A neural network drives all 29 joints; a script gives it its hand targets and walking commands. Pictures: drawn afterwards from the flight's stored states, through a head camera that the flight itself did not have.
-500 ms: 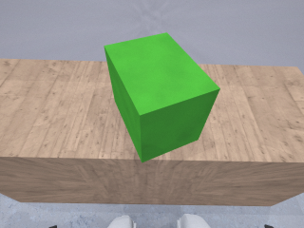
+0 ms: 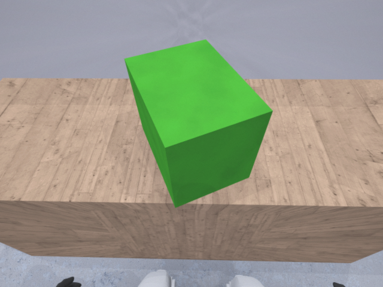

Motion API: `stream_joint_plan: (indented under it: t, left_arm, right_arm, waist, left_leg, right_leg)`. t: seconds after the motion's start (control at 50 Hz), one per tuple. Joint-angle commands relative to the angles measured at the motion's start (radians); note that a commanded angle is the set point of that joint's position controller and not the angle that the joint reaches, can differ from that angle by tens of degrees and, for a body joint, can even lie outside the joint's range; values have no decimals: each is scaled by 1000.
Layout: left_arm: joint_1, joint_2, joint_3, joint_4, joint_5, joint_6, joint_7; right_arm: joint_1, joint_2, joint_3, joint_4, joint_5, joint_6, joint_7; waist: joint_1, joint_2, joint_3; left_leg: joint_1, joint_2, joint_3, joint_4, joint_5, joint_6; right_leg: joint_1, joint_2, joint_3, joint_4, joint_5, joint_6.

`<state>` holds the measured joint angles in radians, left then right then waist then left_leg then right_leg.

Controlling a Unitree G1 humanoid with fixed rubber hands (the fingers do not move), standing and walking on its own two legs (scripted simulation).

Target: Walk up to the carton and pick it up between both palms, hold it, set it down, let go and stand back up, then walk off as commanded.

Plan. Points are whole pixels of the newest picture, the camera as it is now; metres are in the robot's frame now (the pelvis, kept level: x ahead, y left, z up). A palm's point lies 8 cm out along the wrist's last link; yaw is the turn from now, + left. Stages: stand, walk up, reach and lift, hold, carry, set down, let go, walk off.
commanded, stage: walk up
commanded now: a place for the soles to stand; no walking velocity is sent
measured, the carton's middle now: (190, 122) +0.49 +0.03 +0.03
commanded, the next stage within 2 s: reach and lift in 1.06 s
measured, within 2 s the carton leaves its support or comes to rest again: neither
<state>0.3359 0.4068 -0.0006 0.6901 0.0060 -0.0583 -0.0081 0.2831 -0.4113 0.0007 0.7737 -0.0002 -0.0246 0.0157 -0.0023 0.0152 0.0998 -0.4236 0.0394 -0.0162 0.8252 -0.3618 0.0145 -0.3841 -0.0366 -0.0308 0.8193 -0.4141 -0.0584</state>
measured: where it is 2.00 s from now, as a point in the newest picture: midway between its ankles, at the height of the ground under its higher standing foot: outside the picture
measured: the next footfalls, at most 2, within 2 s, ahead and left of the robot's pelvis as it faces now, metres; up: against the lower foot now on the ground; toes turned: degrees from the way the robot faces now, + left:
none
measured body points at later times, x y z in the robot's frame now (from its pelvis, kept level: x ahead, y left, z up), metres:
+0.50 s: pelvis +0.01 +0.01 +0.00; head +0.03 +0.01 +0.45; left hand +0.09 +0.32 -0.10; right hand +0.10 -0.30 -0.11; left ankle +0.05 +0.14 -0.70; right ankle +0.04 -0.13 -0.70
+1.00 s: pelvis +0.02 +0.02 +0.00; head +0.05 +0.02 +0.45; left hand +0.11 +0.32 -0.10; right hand +0.12 -0.29 -0.10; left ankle +0.05 +0.14 -0.70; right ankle +0.04 -0.13 -0.70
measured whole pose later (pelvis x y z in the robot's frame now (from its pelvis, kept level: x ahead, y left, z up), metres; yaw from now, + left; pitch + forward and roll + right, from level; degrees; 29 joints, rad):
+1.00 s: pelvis +0.02 +0.02 +0.00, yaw +1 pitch -1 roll -1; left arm 0.30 0.40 0.00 0.69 0.01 -0.05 -0.01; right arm 0.26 -0.41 0.00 0.77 0.00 -0.02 0.01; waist 0.00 0.01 0.10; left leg -0.43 0.02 -0.02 0.83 -0.38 0.01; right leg -0.38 -0.06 -0.03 0.80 -0.40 0.02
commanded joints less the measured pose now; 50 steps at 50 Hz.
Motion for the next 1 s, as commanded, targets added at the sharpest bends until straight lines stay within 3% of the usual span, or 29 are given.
stream_joint_plan:
  t: [0.0,0.02,0.06,0.12,0.14,0.16,0.18,0.2,0.22,0.28,0.32,0.34,0.4,0.42,0.44,0.46,0.5,0.54,0.58,0.62,0.66,0.72,0.76,0.82,0.86,0.9,0.92,0.96,0.98]
  left_arm:
    - [125,361,145,40,32,-47,37]
    - [37,341,132,17,25,-47,32]
    - [-26,310,117,6,26,-42,32]
    - [-86,272,95,-9,15,-22,19]
    - [-67,245,95,-26,12,-17,20]
    - [-56,192,82,-27,-7,-15,15]
    - [-46,182,74,-13,-11,-10,24]
    - [-19,203,82,-1,-10,-1,29]
    - [-20,221,88,17,-7,-4,27]
    - [75,219,95,65,11,-22,25]
    - [49,290,113,53,23,-39,29]
    - [16,336,120,42,20,-42,29]
    - [-122,283,92,17,25,-15,20]
    - [-114,237,86,14,11,-11,18]
    - [-86,196,79,8,6,-3,15]
    - [-56,204,84,16,2,3,20]
    - [-25,229,84,31,-1,-1,23]
    - [24,221,81,55,15,-24,23]
    - [32,283,99,51,15,-37,24]
    - [-19,311,102,30,16,-31,29]
    - [-99,254,82,20,6,-27,25]
    - [-77,193,77,13,-2,-10,25]
    - [-37,216,81,31,1,-14,25]
    - [-9,293,100,42,11,-29,27]
    - [-67,293,102,23,14,-27,27]
    - [-120,265,87,17,12,-18,23]
    - [-117,230,78,28,10,-10,23]
    - [-84,220,80,24,4,-4,25]
    - [-72,202,76,29,-3,-3,25]
  right_arm:
    - [-79,-218,-96,-86,-24,-2,-16]
    - [-35,-235,-104,-49,-18,-3,-15]
    - [-13,-210,-103,-39,-9,-17,-7]
    - [129,-208,-104,-2,-4,-43,-14]
    - [138,-206,-112,-1,-13,-47,-15]
    - [135,-256,-122,-9,-32,-53,-25]
    - [63,-310,-125,-27,-32,-48,-26]
    - [17,-338,-129,-27,-16,-43,-25]
    - [-38,-321,-119,-43,-13,-40,-21]
    - [-149,-239,-98,-55,-14,-15,-11]
    - [-72,-154,-76,-54,-8,-13,-13]
    - [-39,-181,-89,-44,-6,-12,-17]
    - [51,-212,-99,-8,-15,-19,-9]
    - [58,-223,-103,0,-22,-30,-14]
    - [23,-260,-110,-13,-31,-37,-15]
    - [-5,-303,-118,-22,-31,-44,-18]
    - [-65,-306,-115,-32,-19,-36,-23]
    - [-123,-252,-92,-41,-11,-28,-16]
    - [-97,-179,-79,-46,2,-24,-14]
    - [-37,-190,-86,-22,-10,-27,-14]
    - [4,-196,-82,-3,-14,-37,-14]
    - [-51,-268,-97,-22,-18,-43,-16]
    - [-100,-250,-92,-23,-11,-37,-17]
    - [-81,-189,-82,-43,2,-25,-18]
    - [-35,-199,-82,-17,-9,-22,-16]
    - [-22,-210,-86,-9,-10,-27,-13]
    - [-44,-232,-96,-20,-24,-30,-14]
    - [-60,-254,-96,-29,-15,-40,-16]
    - [-79,-268,-93,-28,-19,-40,-14]
  waist:
    - [79,-102,-78]
    - [28,-101,-35]
    - [7,-124,-17]
    - [-60,-131,-131]
    - [-74,-20,-146]
    - [-59,79,-189]
    - [-17,97,-137]
    - [-7,126,-104]
    - [9,90,-85]
    - [71,50,-37]
    - [29,-91,-60]
    - [18,-107,-80]
    - [-60,-97,-17]
    - [-53,-23,-44]
    - [-27,108,-74]
    - [-8,114,-87]
    - [17,51,-65]
    - [49,20,-93]
    - [37,-64,-114]
    - [-8,-23,-125]
    - [-29,-48,-153]
    - [16,72,-146]
    - [30,61,-135]
    - [19,-45,-148]
    - [-3,-51,-149]
    - [-19,-77,-123]
    - [-13,24,-121]
    - [4,43,-156]
    - [26,110,-115]
  left_leg:
    - [-332,-17,-70,227,-212,23]
    - [-243,30,-38,185,-166,20]
    - [-148,28,10,105,-151,27]
    - [178,-35,53,-193,25,34]
    - [277,-11,-21,-224,38,58]
    - [290,125,-270,-295,108,115]
    - [233,233,-443,-349,124,185]
    - [171,304,-499,-389,44,241]
    - [73,296,-482,-383,-13,265]
    - [-170,92,-182,-201,-50,97]
    - [-185,-31,-8,66,-37,9]
    - [-115,-23,-5,65,-125,13]
    - [146,-21,10,-120,-122,52]
    - [173,31,-99,-235,-67,67]
    - [167,125,-331,-361,-161,110]
    - [137,242,-516,-427,-192,187]
    - [50,225,-411,-353,-104,198]
    - [-62,117,-225,-236,49,103]
    - [-96,2,-49,-24,125,26]
    - [-6,-2,-3,-40,93,28]
    - [113,42,-79,-126,162,54]
    - [103,167,-320,-273,102,149]
    - [4,141,-262,-227,157,131]
    - [-41,3,-44,-21,142,37]
    - [11,6,-10,-64,79,27]
    - [134,29,-63,-144,101,47]
    - [135,49,-147,-200,103,77]
    - [103,182,-348,-295,19,151]
    - [32,184,-355,-326,14,162]
  right_leg:
    - [204,-363,636,-511,-246,-189]
    - [101,-348,568,-487,-188,-193]
    - [54,-281,408,-411,61,-166]
    - [-40,-149,139,-168,347,-85]
    - [-142,-135,116,-65,317,-62]
    - [-164,-30,14,114,246,3]
    - [-198,10,-24,130,64,38]
    - [-190,0,-15,109,-152,27]
    - [-107,-16,9,72,-159,18]
    - [137,-21,62,-193,-43,-32]
    - [121,-252,442,-399,-60,-123]
    - [66,-314,481,-427,-93,-165]
    - [-198,-185,254,-327,-172,-103]
    - [-193,-100,143,-204,-77,-40]
    - [-191,-4,40,-48,-41,12]
    - [-189,14,-4,43,-77,35]
    - [-83,-4,18,-33,-89,11]
    - [105,-33,65,-190,68,-21]
    - [144,-166,290,-283,118,-97]
    - [71,-240,323,-268,165,-139]
    - [-5,-133,148,-163,258,-66]
    - [-28,-14,11,-36,77,17]
    - [71,-29,38,-117,80,0]
    - [98,-175,279,-283,52,-93]
    - [70,-204,267,-267,75,-108]
    - [-41,-151,174,-226,104,-65]
    - [-74,-96,119,-153,125,-31]
    - [-37,-20,20,-47,79,7]
    - [-5,-3,22,-54,-14,7]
